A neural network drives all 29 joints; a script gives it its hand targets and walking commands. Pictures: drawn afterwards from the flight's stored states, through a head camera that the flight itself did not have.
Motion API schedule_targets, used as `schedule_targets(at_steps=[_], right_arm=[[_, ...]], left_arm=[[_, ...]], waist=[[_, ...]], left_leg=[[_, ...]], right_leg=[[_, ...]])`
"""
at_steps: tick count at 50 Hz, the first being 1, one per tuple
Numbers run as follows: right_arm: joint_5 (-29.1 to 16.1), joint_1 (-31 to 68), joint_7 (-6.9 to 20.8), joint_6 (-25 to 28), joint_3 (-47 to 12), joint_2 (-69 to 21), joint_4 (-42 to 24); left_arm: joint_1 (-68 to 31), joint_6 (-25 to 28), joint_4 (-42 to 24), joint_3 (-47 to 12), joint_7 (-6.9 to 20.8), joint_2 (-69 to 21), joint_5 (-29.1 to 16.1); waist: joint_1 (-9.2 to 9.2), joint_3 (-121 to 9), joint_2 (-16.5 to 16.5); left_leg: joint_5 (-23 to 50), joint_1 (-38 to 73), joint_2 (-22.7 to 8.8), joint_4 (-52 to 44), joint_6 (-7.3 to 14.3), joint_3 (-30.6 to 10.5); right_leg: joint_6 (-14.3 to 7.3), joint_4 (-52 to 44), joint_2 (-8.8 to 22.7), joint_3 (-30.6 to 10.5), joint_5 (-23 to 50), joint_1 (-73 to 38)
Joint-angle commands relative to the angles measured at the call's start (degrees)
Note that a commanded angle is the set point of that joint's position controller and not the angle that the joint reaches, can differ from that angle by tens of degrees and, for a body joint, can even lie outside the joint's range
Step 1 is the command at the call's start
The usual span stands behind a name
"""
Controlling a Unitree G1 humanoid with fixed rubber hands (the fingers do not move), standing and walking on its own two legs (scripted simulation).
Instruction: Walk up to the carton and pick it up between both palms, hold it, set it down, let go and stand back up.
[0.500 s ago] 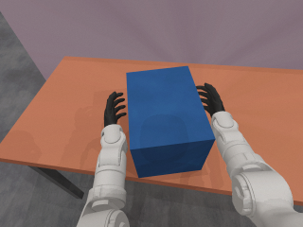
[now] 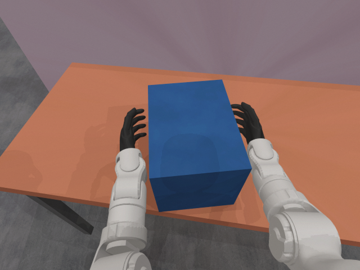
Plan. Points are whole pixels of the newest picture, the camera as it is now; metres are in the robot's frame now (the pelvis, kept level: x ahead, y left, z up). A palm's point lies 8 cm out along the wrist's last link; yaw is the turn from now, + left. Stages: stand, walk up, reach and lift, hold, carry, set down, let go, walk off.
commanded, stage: reach and lift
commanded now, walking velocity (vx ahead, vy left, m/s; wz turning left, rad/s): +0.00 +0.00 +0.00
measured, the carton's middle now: (190, 145) +0.42 +0.04 +0.00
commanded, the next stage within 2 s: none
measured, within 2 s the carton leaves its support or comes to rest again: leaves its support in 0.64 s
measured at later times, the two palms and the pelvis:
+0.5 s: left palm (124, 147) +0.34 +0.18 +0.08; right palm (249, 139) +0.41 -0.09 +0.06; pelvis +0.01 +0.00 +0.00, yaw +2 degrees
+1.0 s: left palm (102, 146) +0.31 +0.20 +0.13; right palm (248, 144) +0.36 -0.08 +0.11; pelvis -0.02 +0.03 +0.00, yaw +4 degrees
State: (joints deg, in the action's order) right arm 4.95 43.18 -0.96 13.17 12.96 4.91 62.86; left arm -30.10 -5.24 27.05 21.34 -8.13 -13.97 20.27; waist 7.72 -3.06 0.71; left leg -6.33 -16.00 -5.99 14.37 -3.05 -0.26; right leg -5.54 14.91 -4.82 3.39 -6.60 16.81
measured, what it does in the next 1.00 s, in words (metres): stands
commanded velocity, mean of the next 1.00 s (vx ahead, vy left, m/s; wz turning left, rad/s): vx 0.00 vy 0.00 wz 0.00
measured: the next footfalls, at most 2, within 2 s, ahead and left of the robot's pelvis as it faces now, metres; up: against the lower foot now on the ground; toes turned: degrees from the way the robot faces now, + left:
none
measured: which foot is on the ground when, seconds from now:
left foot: down 0.00-1.00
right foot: down 0.00-1.00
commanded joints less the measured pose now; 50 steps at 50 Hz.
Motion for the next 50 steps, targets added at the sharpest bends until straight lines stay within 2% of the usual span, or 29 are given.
schedule_targets(at_steps=[1,2,4,5,8,14,15,16,19,23,24,25,31,32,34,35,36,37,38,39,40,41,42,44,45,47,48,49,50], right_arm=[[2.18,25.81,5.28,3.09,-13.09,-28.04,-7.25],[2.15,25.68,5.4,3.14,-13.28,-27.15,-7.72],[1.49,26.43,5.21,2.89,-14.28,-28.14,-8.12],[1.64,26.75,5.14,2.5,-13.1,-27.63,-7.6],[1.54,25.83,4.68,2.46,-15.5,-28.0,-7.88],[-0.07,23.59,2.93,2.06,-19.78,-28.71,-11.11],[-0.7,23.1,2.77,2.04,-21.36,-29.16,-12.42],[-1.83,23.05,2.45,1.96,-22.76,-28.63,-13.66],[-4.02,22.72,1.38,1.33,-25.42,-30.05,-17.11],[-5.26,22.5,0.22,-0.54,-26.86,-29.42,-22.29],[-5.43,21.49,-0.06,-1.11,-27.58,-29.79,-24.02],[-5.39,22.05,-0.09,-1.49,-28.28,-30.25,-26.06],[-8.93,24.76,-1.42,-4.82,-33.46,-31.05,-41.27],[-9.18,24.27,-1.36,-5.63,-32.84,-31.22,-40.99],[-9.75,25.13,-1.53,-7.14,-32.54,-30.33,-43.39],[-11.07,26.3,-0.52,-6.73,-31.42,-28.57,-47.42],[-10.81,26.79,-0.99,-7.89,-31.96,-29.02,-46.46],[-10.69,26.03,-0.44,-8.07,-30.79,-28.34,-47.13],[-10.54,26.08,-0.15,-9.12,-29.73,-27.79,-45.49],[-10.01,24.64,-0.67,-10.51,-30.78,-27.96,-43.25],[-10.01,24.52,-0.4,-10.84,-29.73,-27.36,-44.26],[-8.86,22.86,-0.79,-12.39,-28.77,-27.32,-39.65],[-8.3,23.24,-0.44,-12.94,-27.84,-27.19,-38.53],[-7.52,23.81,0.51,-14.49,-24.65,-27.67,-36.06],[-8.15,25.55,0.97,-13.85,-24.01,-27.81,-38.38],[-7.72,27.54,1.71,-14.56,-21.28,-28.48,-34.76],[-7.52,29.87,2.15,-13.9,-19.64,-28.59,-36.15],[-7.31,31.27,2.18,-14.21,-20.16,-29.63,-34.45],[-7.5,32.22,2.7,-13.87,-19.11,-29.68,-35.45]], left_arm=[[-18.28,1.19,-0.75,-16.59,4.66,-23.65,0.27],[-18.47,1.31,-0.89,-16.99,4.4,-23.54,-0.15],[-19.09,1.23,-1.08,-16.18,4.6,-22.84,0.12],[-19.38,1.05,-0.75,-16.37,4.59,-22.77,-0.26],[-18.93,1.07,-0.2,-16.73,4.98,-22.39,-0.48],[-18.69,0.03,-3.14,-20.16,5.83,-23.35,-1.39],[-17.79,0.17,-4.57,-21.51,5.59,-23.28,-2.07],[-16.81,-0.54,-4.38,-22.85,5.56,-23.98,-2.45],[-16.83,-1.44,-7.02,-24.96,5.83,-24.35,-2.54],[-17.19,-3.52,-10.64,-29.27,6.29,-24.78,-4.54],[-17.11,-4.1,-11.75,-30.69,6.55,-25.42,-5.01],[-17.96,-4.03,-13.79,-30.94,6.43,-24.96,-5.43],[-17.51,-7.48,-19.97,-35.26,6.96,-25.37,-8.08],[-18.68,-8.07,-21.95,-36.58,6.71,-26.09,-8.29],[-17.58,-9.89,-21.34,-36.45,7.05,-24.82,-7.85],[-18.95,-9.58,-28.38,-38.41,5.89,-26.22,-8.42],[-17.24,-11.19,-23.82,-38.8,6.28,-25.58,-8.34],[-17.77,-11.36,-26.52,-38.83,5.85,-26.46,-7.99],[-19.07,-12.04,-26.55,-38.73,5.66,-25.81,-8.01],[-17.37,-13.92,-22.2,-38.83,6.44,-25.13,-7.69],[-18.27,-14.23,-24.41,-38.35,6.62,-25.04,-7.47],[-16.74,-16.1,-19.01,-37.14,7.72,-23.26,-6.3],[-18.6,-16.92,-20.23,-35.99,8.18,-22.95,-5.84],[-17.21,-18.84,-16.48,-32.26,9.0,-21.5,-4.12],[-18.83,-19.14,-19.55,-32.48,9.03,-21.71,-4.84],[-21.26,-20.4,-15.53,-30.32,9.53,-20.99,-4.05],[-25.13,-19.95,-18.52,-30.44,9.19,-21.77,-4.7],[-26.19,-20.36,-15.5,-30.21,9.37,-21.87,-4.76],[-27.53,-20.03,-17.88,-30.76,8.88,-22.77,-5.05]], waist=[[2.44,-23.87,1.48],[1.87,-23.5,1.43],[2.98,-24.18,2.14],[1.91,-22.9,2.6],[2.35,-23.01,3.42],[0.87,-24.49,2.96],[1.46,-25.86,2.77],[0.54,-25.31,2.83],[0.11,-26.36,1.39],[-2.65,-23.91,1.1],[-3.4,-23.4,1.35],[-2.84,-23.58,1.74],[-3.87,-25.82,2.1],[-5.15,-25.44,1.91],[-4.84,-24.4,1.51],[-5.28,-27.65,-0.45],[-5.66,-25.59,0.72],[-5.49,-27.08,-0.47],[-5.69,-25.37,-0.49],[-6.69,-22.36,0.81],[-6.49,-21.33,0.77],[-7.55,-16.06,1.54],[-7.72,-15.78,1.3],[-7.09,-10.33,2.56],[-6.84,-12.4,1.43],[-7.25,-10.19,0.38],[-7.29,-11.8,-0.88],[-7.21,-10.87,-0.32],[-7.6,-11.58,-1.95]], left_leg=[[15.71,4.65,5.41,2.5,3.82,5.06],[15.42,5.11,5.3,2.41,3.52,4.72],[15.41,4.42,5.32,2.54,3.94,4.69],[14.75,4.13,5.37,2.34,4.05,4.38],[13.76,2.79,5.57,2.53,4.2,4.43],[14.3,3.56,6.01,2.81,4.13,3.14],[15.63,4.12,6.03,3.05,3.84,2.92],[15.22,5.03,5.91,3.54,3.56,2.37],[17.45,6.55,6.34,4.36,3.34,1.5],[17.8,10.28,6.21,5.05,2.67,0.2],[17.07,10.83,6.14,4.91,2.72,-0.24],[16.76,10.04,6.29,4.88,2.76,-0.45],[18.42,11.49,6.86,6.45,2.77,-2.48],[19.24,12.66,6.69,6.54,2.53,-3.03],[17.28,12.59,6.79,6.31,2.55,-3.04],[19.21,13.52,6.35,6.13,1.97,-3.95],[18.79,14.52,6.35,6.45,1.91,-3.55],[19.52,15.33,5.73,6.54,1.86,-4.23],[18.71,15.46,5.63,6.19,1.84,-4.0],[16.13,15.72,5.92,5.71,1.83,-3.53],[14.83,15.65,5.65,5.21,1.93,-3.7],[9.71,14.4,5.89,4.09,2.37,-3.13],[7.63,15.02,5.65,2.9,2.74,-2.95],[2.88,13.93,5.42,1.13,3.71,-2.15],[2.54,13.62,5.86,0.64,3.77,-1.55],[-0.38,12.24,5.74,-0.13,4.01,-0.62],[-0.8,11.77,5.75,-0.45,4.06,-0.46],[-2.23,11.61,5.98,-0.52,4.11,0.38],[-1.62,11.57,5.92,-0.54,3.85,0.21]], right_leg=[[5.11,1.43,3.78,0.04,18.62,-15.83],[4.77,1.26,3.36,0.47,17.46,-16.01],[5.17,1.57,3.61,0.1,18.74,-15.96],[5.14,1.39,3.66,0.03,17.9,-15.36],[5.26,1.99,4.13,-0.49,20.99,-18.06],[5.99,2.79,4.46,-0.82,26.28,-21.32],[6.09,3.45,3.96,-0.93,28.04,-22.17],[5.96,3.09,4.21,-1.22,28.33,-22.58],[5.94,3.24,4.07,-1.39,30.13,-22.19],[5.92,2.66,3.77,-1.06,28.05,-21.45],[6.06,2.46,3.7,-0.86,26.63,-21.48],[5.93,2.82,3.57,-1.02,27.46,-21.73],[6.56,4.96,3.63,-0.92,31.99,-24.36],[6.5,5.27,3.4,-0.67,32.05,-23.71],[6.34,4.78,3.25,-0.76,28.48,-23.5],[5.9,5.74,2.34,0.46,28.89,-23.14],[5.99,4.82,2.23,0.26,25.95,-21.65],[5.41,5.16,1.95,0.85,24.18,-20.68],[5.32,4.83,1.88,0.65,22.22,-19.34],[5.55,3.81,1.89,0.8,19.23,-18.66],[5.54,3.77,1.73,1.0,16.57,-18.66],[5.8,2.48,2.44,0.75,11.82,-17.45],[5.9,2.01,2.23,1.3,6.9,-16.72],[5.74,0.57,2.64,1.14,0.21,-15.01],[5.84,0.97,2.37,1.78,0.01,-15.6],[5.5,0.15,3.19,1.45,-4.58,-15.04],[5.33,0.17,2.86,2.04,-5.62,-14.28],[5.33,-0.33,3.0,1.84,-6.96,-13.79],[5.18,0.03,3.04,2.39,-6.58,-13.39]])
